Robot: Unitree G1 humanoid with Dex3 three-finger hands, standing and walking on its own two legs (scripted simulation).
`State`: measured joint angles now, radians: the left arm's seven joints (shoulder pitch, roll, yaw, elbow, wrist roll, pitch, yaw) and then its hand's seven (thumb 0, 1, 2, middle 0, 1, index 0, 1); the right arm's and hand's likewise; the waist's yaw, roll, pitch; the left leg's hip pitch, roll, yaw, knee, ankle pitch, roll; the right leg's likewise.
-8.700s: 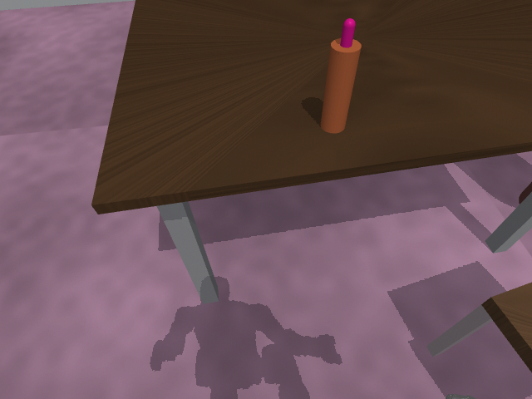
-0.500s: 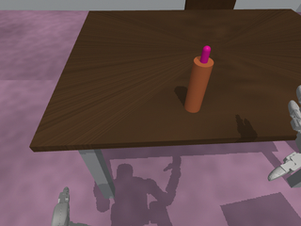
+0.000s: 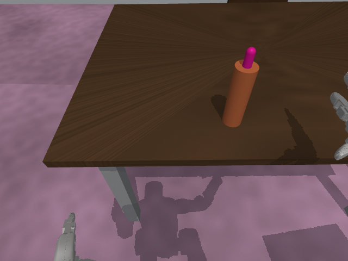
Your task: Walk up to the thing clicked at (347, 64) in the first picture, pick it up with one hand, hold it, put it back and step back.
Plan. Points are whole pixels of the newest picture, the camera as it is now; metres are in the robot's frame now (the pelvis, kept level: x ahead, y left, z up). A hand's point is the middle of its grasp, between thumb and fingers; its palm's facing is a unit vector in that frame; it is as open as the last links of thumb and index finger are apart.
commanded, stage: go down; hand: right
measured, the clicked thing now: (240, 89) +0.50 -0.15 +0.10
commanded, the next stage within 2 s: approach in 1.82 s
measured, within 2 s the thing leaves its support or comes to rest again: neither
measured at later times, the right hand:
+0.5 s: hand (336, 103) +0.39 -0.32 +0.15, palm faces +0.07 +1.00 +0.00, open 17.6 cm
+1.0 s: hand (339, 96) +0.40 -0.34 +0.16, palm faces +0.07 +1.00 +0.00, open 17.7 cm
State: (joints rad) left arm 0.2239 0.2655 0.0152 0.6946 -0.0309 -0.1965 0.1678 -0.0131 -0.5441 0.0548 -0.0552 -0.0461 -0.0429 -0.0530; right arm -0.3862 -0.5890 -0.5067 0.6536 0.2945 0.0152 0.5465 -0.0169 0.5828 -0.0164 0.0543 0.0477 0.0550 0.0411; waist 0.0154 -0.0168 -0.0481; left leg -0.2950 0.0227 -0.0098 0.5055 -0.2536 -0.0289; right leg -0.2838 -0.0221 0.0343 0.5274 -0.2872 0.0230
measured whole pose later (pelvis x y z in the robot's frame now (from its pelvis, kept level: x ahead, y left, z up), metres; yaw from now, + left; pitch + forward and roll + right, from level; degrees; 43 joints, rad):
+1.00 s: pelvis +0.01 -0.01 -0.01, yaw +1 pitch +9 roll +2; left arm 0.26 0.27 -0.05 0.58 -0.02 -0.22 0.17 -0.01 -0.55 0.07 -0.06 -0.05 -0.05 -0.06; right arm -0.67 -0.76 -0.53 0.99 0.22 -0.06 0.58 -0.02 0.59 -0.04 0.05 0.05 0.05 0.05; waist 0.07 0.00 -0.10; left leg -0.47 0.01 -0.01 0.60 -0.29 -0.04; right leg -0.48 -0.03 0.04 0.68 -0.36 0.02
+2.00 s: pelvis +0.00 +0.00 -0.02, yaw +1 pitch +11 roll +2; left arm 0.29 0.27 -0.07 0.50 -0.01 -0.22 0.17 -0.01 -0.55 0.07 -0.06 -0.05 -0.04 -0.06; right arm -0.74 -0.82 -0.55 1.06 0.19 -0.07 0.60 -0.02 0.58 -0.03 0.06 0.05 0.06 0.04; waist 0.09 -0.01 -0.11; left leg -0.53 0.00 -0.01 0.66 -0.31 -0.03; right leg -0.54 -0.04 0.04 0.73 -0.38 0.02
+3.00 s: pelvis -0.01 +0.00 -0.05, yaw +2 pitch +16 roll +1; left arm 0.38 0.23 0.06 0.21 0.02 -0.09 0.01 -0.01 -0.53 0.05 -0.06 -0.06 -0.06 -0.05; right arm -0.74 -0.36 -0.36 0.93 0.09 -0.25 0.13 -0.02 0.61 -0.04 0.03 0.05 0.04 0.05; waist 0.13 0.00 -0.12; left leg -0.78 0.00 -0.03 0.91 -0.40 -0.03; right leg -0.77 -0.04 0.02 0.95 -0.46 0.02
